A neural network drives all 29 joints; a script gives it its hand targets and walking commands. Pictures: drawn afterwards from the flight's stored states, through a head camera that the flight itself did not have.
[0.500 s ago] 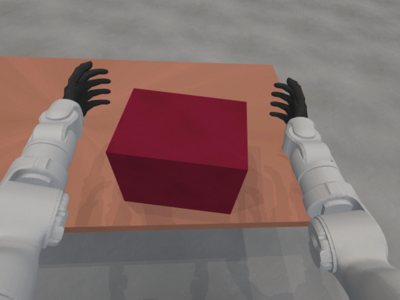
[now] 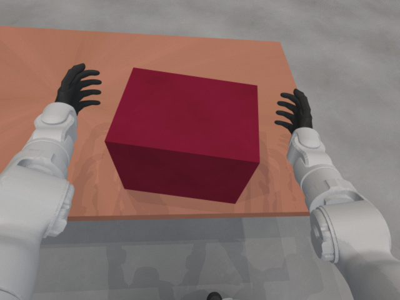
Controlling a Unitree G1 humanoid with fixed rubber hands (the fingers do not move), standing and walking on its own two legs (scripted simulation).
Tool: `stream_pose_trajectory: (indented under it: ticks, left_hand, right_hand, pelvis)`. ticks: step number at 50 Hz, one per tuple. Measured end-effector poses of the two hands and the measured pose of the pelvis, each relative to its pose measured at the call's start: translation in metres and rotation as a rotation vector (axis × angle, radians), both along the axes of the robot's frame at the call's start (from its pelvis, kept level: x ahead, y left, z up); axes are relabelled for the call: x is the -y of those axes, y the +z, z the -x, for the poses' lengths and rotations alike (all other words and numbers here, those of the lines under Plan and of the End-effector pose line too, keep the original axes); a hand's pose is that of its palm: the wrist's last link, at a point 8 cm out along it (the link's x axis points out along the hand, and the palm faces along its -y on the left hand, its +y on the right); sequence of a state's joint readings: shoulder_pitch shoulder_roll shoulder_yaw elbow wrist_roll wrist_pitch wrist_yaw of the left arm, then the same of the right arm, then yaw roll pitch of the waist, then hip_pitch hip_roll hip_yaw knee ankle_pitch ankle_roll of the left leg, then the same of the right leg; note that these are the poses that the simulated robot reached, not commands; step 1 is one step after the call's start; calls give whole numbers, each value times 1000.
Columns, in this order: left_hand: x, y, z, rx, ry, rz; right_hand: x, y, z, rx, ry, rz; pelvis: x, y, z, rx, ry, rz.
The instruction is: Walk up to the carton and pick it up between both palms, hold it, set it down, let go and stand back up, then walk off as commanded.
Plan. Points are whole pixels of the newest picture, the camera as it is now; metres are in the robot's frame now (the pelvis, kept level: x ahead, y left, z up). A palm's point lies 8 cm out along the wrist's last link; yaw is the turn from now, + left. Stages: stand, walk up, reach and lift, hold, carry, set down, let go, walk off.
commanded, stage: reach and lift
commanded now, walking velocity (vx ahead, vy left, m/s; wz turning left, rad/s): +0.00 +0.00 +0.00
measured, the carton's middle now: (187, 139) +0.45 +0.00 +0.00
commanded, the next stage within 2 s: none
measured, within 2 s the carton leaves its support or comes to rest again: neither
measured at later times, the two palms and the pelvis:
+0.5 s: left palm (81, 110) +0.47 +0.22 +0.07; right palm (291, 131) +0.43 -0.22 +0.06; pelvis +0.00 +0.01 -0.01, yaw +0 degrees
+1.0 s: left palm (96, 114) +0.47 +0.19 +0.06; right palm (274, 129) +0.43 -0.18 +0.06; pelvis +0.00 +0.01 -0.01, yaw +0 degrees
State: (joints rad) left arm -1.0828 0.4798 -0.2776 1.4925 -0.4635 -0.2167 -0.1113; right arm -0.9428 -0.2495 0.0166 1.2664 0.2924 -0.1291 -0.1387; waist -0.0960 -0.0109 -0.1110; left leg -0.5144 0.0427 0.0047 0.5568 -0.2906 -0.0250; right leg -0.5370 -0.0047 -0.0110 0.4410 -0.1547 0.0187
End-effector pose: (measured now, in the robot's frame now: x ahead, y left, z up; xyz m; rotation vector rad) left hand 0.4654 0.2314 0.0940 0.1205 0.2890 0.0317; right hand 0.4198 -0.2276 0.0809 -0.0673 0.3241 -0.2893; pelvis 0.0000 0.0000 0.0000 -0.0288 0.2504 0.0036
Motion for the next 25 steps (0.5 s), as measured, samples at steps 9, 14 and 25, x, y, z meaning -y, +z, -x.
stream_pose_trajectory:
  ticks: [9,14,25]
  left_hand:
    - [-7,-30,-7,2,9,-27]
    - [-7,-27,-12,18,4,-48]
    - [13,-27,-9,17,-42,-45]
  right_hand:
    - [-6,-28,-5,18,24,-1]
    - [-6,-24,-10,56,22,0]
    - [-7,-20,-8,74,21,-15]
  pelvis:
    - [-6,-8,2,-115,-1,10]
    - [-7,-9,-2,-138,-1,13]
    - [-7,-10,1,-135,0,14]
